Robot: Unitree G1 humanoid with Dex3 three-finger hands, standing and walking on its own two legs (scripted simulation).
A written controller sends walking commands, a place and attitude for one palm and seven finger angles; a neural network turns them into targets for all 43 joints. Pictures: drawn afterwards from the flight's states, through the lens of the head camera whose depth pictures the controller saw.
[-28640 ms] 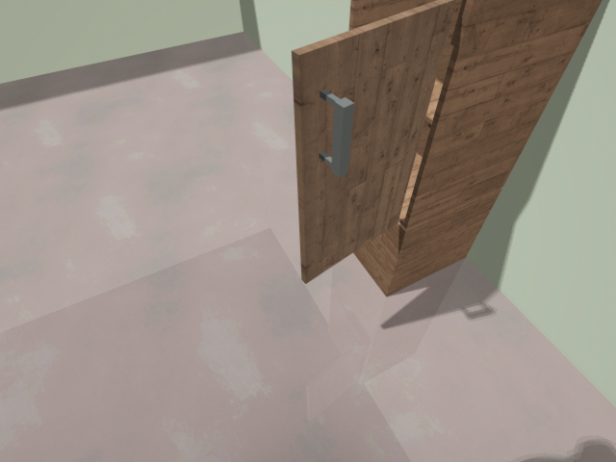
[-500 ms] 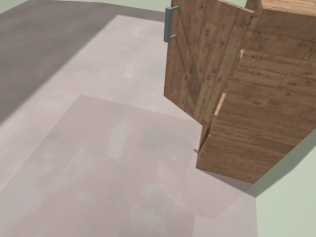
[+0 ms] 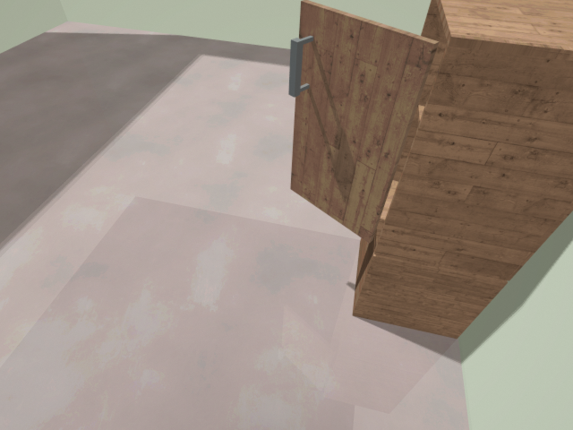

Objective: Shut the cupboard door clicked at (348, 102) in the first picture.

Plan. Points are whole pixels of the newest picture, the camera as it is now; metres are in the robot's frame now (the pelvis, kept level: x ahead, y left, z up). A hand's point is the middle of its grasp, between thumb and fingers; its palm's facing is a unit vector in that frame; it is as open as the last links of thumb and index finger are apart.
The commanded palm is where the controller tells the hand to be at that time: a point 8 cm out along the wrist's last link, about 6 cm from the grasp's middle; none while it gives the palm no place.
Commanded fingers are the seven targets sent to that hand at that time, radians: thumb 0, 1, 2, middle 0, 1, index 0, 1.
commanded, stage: let the arm hang, fingers relaxed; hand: left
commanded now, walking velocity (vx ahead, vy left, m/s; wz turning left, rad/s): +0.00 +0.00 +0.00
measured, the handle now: (301, 66) +0.91 +0.01 +0.11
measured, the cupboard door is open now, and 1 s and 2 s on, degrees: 58 58 58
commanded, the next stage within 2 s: look to check the result in 0.12 s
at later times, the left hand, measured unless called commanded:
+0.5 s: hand out of the picture -0.05 +0.16 -0.18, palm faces +0.02 -0.99 -0.16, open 7.4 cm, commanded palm none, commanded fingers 0.00 0.90 0.90 -0.20 -0.30 -0.20 -0.30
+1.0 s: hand out of the picture -0.01 +0.16 -0.19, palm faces +0.08 -0.98 -0.18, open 7.4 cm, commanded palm none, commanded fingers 0.00 0.90 0.90 -0.20 -0.30 -0.20 -0.30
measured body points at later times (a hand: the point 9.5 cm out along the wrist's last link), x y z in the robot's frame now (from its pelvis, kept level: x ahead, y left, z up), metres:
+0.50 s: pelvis -0.01 +0.00 +0.00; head +0.00 +0.00 +0.45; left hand -0.05 +0.21 -0.16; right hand -0.03 -0.21 -0.16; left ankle +0.04 +0.09 -0.74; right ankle -0.01 -0.14 -0.74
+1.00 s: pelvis +0.00 -0.01 -0.01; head +0.02 +0.00 +0.44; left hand -0.01 +0.22 -0.17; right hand -0.01 -0.22 -0.17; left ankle +0.04 +0.09 -0.74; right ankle -0.01 -0.14 -0.74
